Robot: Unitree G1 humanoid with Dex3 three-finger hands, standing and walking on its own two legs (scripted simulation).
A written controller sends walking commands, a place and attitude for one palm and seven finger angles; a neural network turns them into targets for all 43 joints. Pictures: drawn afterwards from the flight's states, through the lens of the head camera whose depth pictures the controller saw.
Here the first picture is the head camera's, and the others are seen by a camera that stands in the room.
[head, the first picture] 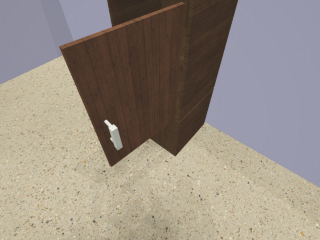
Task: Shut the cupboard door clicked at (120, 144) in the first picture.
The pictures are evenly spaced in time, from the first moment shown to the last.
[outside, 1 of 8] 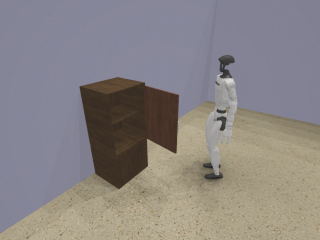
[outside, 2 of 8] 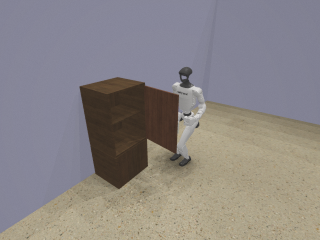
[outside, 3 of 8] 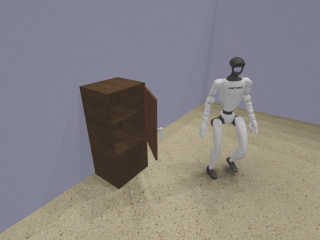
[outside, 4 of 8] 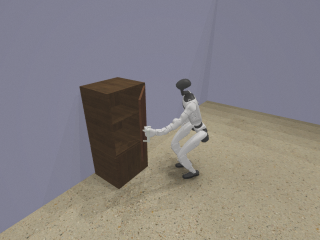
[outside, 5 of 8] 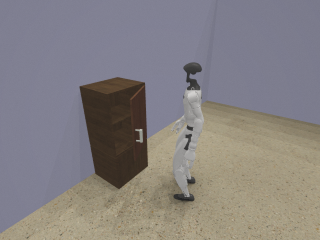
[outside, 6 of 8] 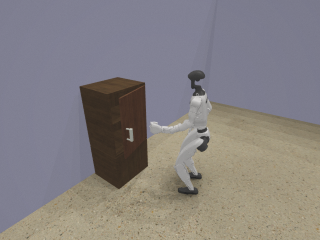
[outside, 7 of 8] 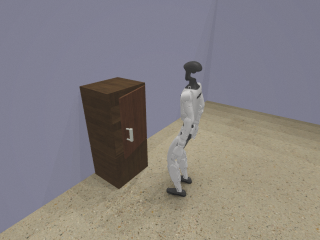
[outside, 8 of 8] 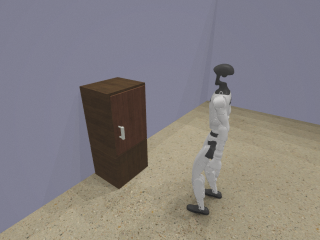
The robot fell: no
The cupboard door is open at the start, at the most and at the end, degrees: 83 83 0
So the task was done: yes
